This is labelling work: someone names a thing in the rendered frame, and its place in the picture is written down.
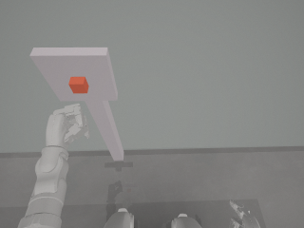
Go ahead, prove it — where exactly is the button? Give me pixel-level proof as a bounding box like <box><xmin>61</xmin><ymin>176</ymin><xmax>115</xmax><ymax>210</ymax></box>
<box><xmin>68</xmin><ymin>76</ymin><xmax>89</xmax><ymax>94</ymax></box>

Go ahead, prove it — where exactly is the robot left forearm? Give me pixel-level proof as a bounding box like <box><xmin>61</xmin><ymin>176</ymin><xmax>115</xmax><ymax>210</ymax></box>
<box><xmin>17</xmin><ymin>145</ymin><xmax>69</xmax><ymax>228</ymax></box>

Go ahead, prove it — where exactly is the right robot hand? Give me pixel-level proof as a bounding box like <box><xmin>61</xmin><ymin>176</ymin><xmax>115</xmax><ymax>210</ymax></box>
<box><xmin>229</xmin><ymin>199</ymin><xmax>260</xmax><ymax>228</ymax></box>

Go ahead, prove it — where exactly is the panel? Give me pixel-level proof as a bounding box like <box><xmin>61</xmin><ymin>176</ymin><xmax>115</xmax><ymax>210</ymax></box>
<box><xmin>30</xmin><ymin>47</ymin><xmax>124</xmax><ymax>162</ymax></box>

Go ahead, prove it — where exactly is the robot right thigh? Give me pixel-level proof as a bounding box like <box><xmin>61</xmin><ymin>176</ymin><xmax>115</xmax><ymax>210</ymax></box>
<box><xmin>171</xmin><ymin>217</ymin><xmax>201</xmax><ymax>228</ymax></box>

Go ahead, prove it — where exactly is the robot left shin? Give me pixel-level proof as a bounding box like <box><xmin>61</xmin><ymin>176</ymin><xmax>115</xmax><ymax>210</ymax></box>
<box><xmin>118</xmin><ymin>208</ymin><xmax>127</xmax><ymax>212</ymax></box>

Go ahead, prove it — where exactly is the left robot hand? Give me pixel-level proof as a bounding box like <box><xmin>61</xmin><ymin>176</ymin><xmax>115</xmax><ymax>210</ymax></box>
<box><xmin>46</xmin><ymin>104</ymin><xmax>90</xmax><ymax>150</ymax></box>

